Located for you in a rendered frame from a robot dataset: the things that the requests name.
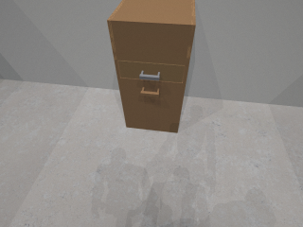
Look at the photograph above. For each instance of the cabinet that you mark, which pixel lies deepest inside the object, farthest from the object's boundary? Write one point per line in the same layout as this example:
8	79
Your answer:
156	31

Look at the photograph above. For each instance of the handle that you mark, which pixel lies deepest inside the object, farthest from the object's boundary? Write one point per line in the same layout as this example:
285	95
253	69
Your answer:
149	77
148	93

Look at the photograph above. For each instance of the drawer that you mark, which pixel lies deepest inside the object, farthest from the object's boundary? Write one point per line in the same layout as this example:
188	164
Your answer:
168	72

